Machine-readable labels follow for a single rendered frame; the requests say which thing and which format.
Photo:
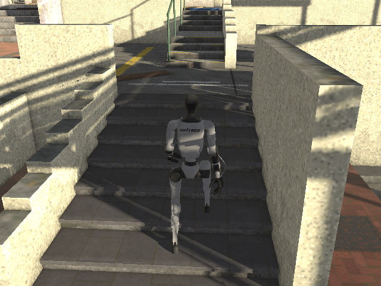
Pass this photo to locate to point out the robot left upper arm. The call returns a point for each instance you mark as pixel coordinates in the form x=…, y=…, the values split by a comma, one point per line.
x=172, y=125

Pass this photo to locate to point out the left robot forearm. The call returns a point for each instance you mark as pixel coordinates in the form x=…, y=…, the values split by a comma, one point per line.
x=168, y=153

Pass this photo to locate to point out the right robot forearm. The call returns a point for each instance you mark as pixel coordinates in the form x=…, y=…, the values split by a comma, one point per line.
x=216, y=164

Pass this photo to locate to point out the robot right hand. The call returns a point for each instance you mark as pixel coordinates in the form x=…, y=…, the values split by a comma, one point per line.
x=220, y=185

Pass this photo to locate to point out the robot right upper arm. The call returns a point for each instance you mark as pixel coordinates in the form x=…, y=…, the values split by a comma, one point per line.
x=211, y=136

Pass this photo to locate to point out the robot thigh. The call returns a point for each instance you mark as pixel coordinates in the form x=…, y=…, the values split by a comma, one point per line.
x=175, y=185
x=204, y=169

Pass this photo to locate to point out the robot left thigh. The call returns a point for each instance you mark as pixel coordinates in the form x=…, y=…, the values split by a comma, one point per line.
x=175, y=185

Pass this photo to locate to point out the robot left hand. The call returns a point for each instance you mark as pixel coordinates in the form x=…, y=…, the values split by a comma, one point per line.
x=176, y=155

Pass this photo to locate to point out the robot right thigh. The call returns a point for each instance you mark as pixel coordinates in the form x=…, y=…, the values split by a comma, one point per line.
x=204, y=169

